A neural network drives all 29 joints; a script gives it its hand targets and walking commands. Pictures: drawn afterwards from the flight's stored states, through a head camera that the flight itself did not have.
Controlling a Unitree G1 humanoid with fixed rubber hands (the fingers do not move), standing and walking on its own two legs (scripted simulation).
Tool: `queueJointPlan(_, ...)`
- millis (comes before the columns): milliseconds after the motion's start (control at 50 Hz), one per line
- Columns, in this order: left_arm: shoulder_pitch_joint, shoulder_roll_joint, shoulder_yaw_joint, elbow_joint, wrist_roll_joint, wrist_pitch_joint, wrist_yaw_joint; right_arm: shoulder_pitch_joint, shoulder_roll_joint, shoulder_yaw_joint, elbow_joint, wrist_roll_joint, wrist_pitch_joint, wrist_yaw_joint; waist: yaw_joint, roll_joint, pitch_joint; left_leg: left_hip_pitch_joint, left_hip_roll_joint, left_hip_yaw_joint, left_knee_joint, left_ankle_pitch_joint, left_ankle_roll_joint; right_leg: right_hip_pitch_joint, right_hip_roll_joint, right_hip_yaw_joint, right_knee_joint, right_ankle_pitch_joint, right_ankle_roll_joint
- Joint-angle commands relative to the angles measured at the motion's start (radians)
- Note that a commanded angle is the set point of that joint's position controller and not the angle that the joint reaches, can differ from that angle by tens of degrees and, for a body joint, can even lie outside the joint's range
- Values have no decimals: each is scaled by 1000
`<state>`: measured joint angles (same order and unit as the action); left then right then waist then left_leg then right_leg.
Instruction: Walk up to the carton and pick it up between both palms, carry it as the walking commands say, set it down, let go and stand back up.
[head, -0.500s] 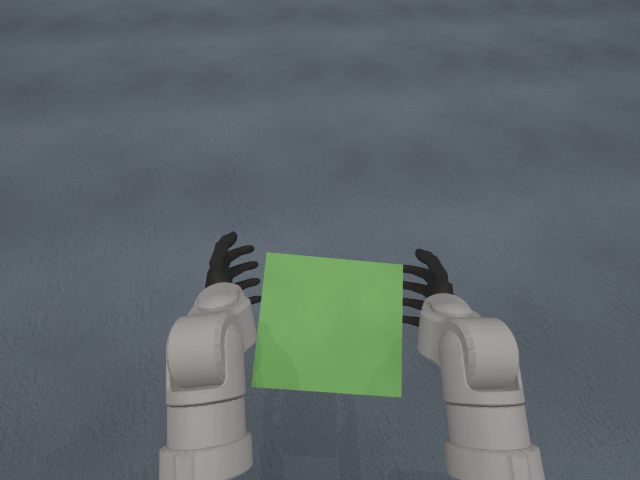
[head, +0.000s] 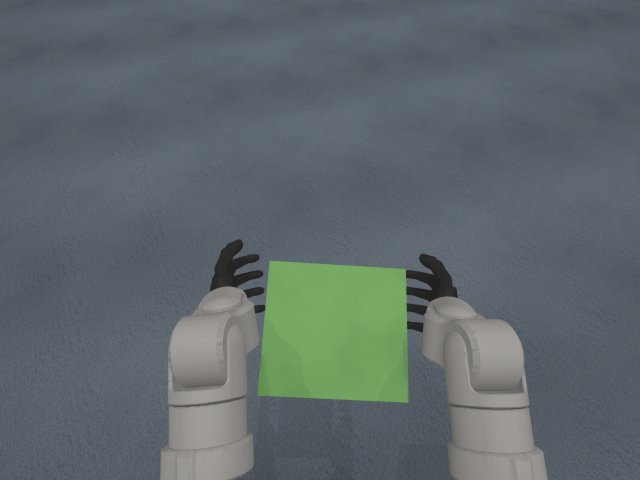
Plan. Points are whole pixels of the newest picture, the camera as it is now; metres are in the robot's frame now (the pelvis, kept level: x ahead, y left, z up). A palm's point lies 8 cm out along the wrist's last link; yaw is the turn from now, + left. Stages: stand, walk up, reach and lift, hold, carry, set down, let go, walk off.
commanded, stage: carry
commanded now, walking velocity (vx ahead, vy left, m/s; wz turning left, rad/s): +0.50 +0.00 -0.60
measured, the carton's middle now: (328, 336) +0.33 +0.01 -0.02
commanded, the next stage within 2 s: none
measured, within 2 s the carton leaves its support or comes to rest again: neither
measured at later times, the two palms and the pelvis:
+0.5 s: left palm (310, 143) +0.62 +0.04 +0.09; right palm (457, 184) +0.54 -0.19 +0.08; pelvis +0.28 +0.01 -0.01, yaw -16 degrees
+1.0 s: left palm (346, 86) +0.82 -0.03 +0.09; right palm (467, 120) +0.71 -0.24 +0.08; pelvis +0.47 -0.01 +0.00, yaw -24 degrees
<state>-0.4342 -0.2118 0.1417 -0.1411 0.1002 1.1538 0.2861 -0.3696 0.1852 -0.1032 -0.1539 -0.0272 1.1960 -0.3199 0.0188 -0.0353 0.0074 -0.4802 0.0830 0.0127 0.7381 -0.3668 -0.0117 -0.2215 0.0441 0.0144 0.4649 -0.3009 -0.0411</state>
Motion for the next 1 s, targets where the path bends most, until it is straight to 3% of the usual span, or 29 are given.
queueJointPlan(0,-387,-1020,-591,-225,-350,-25,-204,-505,1029,450,-265,307,-113,226,-65,139,-651,754,85,-32,-429,272,-15,-130,-78,-65,290,253,-16)
queueJointPlan(20,-402,-1020,-604,-229,-349,-17,-204,-522,982,421,-252,294,-106,221,-39,430,-669,955,372,-444,-448,580,73,-417,34,-107,501,-219,59)
queueJointPlan(40,-387,-998,-602,-187,-339,-10,-208,-540,972,430,-264,291,-107,218,-27,386,-632,945,400,-445,-381,725,118,-465,1,-28,598,-304,49)
queueJointPlan(60,-317,-976,-577,-143,-318,4,-205,-475,973,436,-228,272,-89,214,-29,312,-617,888,413,-449,-378,648,146,-470,-12,-7,631,-296,35)
queueJointPlan(80,-331,-984,-572,-111,-325,11,-214,-494,992,442,-205,268,-83,215,-45,205,-586,849,377,-417,-382,537,164,-462,-28,8,566,-251,34)
queueJointPlan(140,-362,-999,-538,-103,-322,9,-209,-575,995,470,-262,298,-77,214,-53,206,-502,839,371,-276,-431,465,173,-538,-80,-14,472,-164,41)
queueJointPlan(200,-335,-1017,-546,-117,-330,4,-208,-550,1008,462,-271,295,-75,218,-53,214,-501,906,338,-118,-386,654,122,-534,-76,-55,361,-58,22)
queueJointPlan(260,-322,-1013,-538,-106,-333,2,-206,-575,980,470,-311,293,-73,212,-56,201,-475,818,319,4,-382,658,97,-425,-49,-132,237,59,6)
queueJointPlan(300,-301,-1003,-529,-87,-320,15,-206,-552,983,471,-278,284,-60,214,-44,256,-463,712,290,85,-339,737,69,-289,-10,-181,169,99,-9)
queueJointPlan(340,-316,-1023,-523,-81,-335,12,-210,-607,986,491,-319,301,-65,207,-16,183,-507,585,216,236,-87,984,-10,-2,62,-219,32,144,-45)
queueJointPlan(360,-251,-1005,-506,-51,-324,24,-209,-570,957,474,-284,280,-54,202,17,146,-573,431,167,258,110,961,-58,243,48,-118,-25,180,-97)
queueJointPlan(380,-218,-998,-476,-9,-307,29,-208,-576,980,484,-268,284,-44,202,34,-78,-644,122,81,213,363,596,-93,526,-184,251,-20,411,-198)
queueJointPlan(400,-256,-973,-472,-21,-303,16,-206,-573,975,501,-264,281,-43,199,6,-299,-625,-227,-76,122,532,-165,-112,750,-349,598,-31,764,-311)
queueJointPlan(420,-247,-987,-494,-7,-292,13,-205,-543,976,497,-233,276,-34,206,13,-257,-607,-369,-74,19,623,-265,-91,800,-388,664,-5,927,-371)
queueJointPlan(460,-309,-1011,-497,-76,-312,-8,-212,-533,1006,474,-221,293,-57,208,11,-44,-564,-408,0,-64,566,-179,-68,728,-371,490,-10,869,-298)
queueJointPlan(480,-298,-1009,-506,-89,-316,-8,-208,-477,1006,466,-186,284,-58,212,13,2,-565,-370,13,-49,435,-161,-69,681,-370,422,-13,852,-273)
queueJointPlan(500,-313,-1024,-512,-104,-324,-8,-212,-489,1022,473,-194,282,-62,213,7,2,-544,-299,13,-10,319,-122,-66,614,-341,320,-26,872,-240)
queueJointPlan(580,-304,-1059,-548,-161,-331,-29,-219,-503,1072,510,-256,295,-101,224,7,-57,-531,-100,-41,85,47,66,-77,464,-291,134,-70,1070,-193)
queueJointPlan(640,-332,-1047,-551,-214,-331,-38,-224,-525,1072,515,-301,310,-109,229,-2,-98,-557,83,-79,136,-166,234,-58,428,-229,-22,5,1065,-101)
queueJointPlan(680,-281,-1040,-535,-171,-319,-27,-223,-514,1058,521,-320,314,-97,225,-23,-115,-592,315,-73,153,-444,558,-59,364,-131,-120,160,869,-5)
queueJointPlan(700,-391,-1030,-544,-225,-338,-34,-216,-577,1049,502,-324,320,-95,227,-28,-43,-632,502,-8,84,-408,713,-38,200,-77,-118,221,609,34)
queueJointPlan(720,-339,-1012,-541,-207,-324,-21,-206,-538,1015,488,-308,319,-84,225,-26,181,-673,762,193,-135,-320,1237,22,-65,-38,-103,341,197,83)
queueJointPlan(740,-410,-984,-558,-237,-340,-18,-203,-547,1001,470,-276,309,-84,220,-22,388,-692,883,349,-332,-271,1524,123,-240,37,-52,435,-292,82)
queueJointPlan(760,-328,-991,-549,-148,-318,9,-207,-499,996,466,-247,281,-64,220,-16,338,-662,811,354,-301,-245,1547,162,-196,12,17,440,-364,61)
queueJointPlan(780,-314,-997,-552,-148,-313,12,-208,-470,1003,468,-214,265,-56,225,-18,286,-624,848,319,-250,-219,1416,153,-277,-18,36,344,-330,58)
queueJointPlan(820,-322,-1005,-554,-132,-312,17,-201,-435,1003,454,-176,250,-52,225,-33,321,-604,885,270,-203,-230,1211,135,-344,-39,8,186,-238,59)
queueJointPlan(900,-388,-1061,-577,-188,-350,13,-209,-492,1042,471,-227,272,-51,237,-11,264,-627,583,197,-32,-240,800,82,-13,-46,-60,-19,8,36)
queueJointPlan(920,-414,-1073,-580,-210,-365,4,-216,-485,1050,480,-233,270,-60,237,-15,207,-630,502,161,-22,-236,645,58,75,-77,-39,-38,103,19)
queueJointPlan(980,-410,-1076,-560,-215,-364,-1,-227,-507,1068,504,-248,275,-58,237,-13,4,-654,381,65,40,-141,496,14,215,-197,85,66,765,-34)
